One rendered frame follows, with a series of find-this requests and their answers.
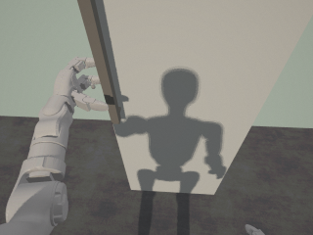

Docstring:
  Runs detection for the fridge door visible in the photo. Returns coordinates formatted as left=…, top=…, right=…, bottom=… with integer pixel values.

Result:
left=95, top=0, right=313, bottom=195

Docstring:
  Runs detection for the robot left hand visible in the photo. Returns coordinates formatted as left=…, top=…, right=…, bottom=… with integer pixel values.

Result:
left=53, top=56, right=109, bottom=112

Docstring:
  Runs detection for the robot right hand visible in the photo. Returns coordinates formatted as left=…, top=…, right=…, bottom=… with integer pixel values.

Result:
left=245, top=224, right=265, bottom=235

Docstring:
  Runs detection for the handle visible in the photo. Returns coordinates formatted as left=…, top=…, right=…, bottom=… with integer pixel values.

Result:
left=77, top=0, right=121, bottom=124

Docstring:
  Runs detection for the left robot upper arm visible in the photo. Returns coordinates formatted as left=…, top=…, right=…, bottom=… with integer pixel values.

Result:
left=0, top=180, right=68, bottom=235

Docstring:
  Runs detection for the robot left forearm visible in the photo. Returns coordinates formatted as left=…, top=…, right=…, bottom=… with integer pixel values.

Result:
left=5, top=95, right=74, bottom=223

